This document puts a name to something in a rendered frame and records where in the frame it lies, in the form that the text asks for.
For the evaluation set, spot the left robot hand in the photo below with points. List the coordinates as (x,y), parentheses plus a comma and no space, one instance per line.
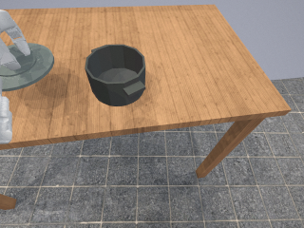
(13,31)

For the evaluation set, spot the lid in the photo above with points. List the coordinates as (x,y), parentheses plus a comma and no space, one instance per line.
(37,65)

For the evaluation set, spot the knob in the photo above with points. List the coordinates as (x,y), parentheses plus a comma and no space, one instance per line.
(20,56)

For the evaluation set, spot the pot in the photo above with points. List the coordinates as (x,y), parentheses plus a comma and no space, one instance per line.
(116,74)

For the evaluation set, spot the table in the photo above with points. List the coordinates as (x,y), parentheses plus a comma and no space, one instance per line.
(197,72)

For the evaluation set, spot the left robot upper arm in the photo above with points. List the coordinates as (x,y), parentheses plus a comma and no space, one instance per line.
(5,122)

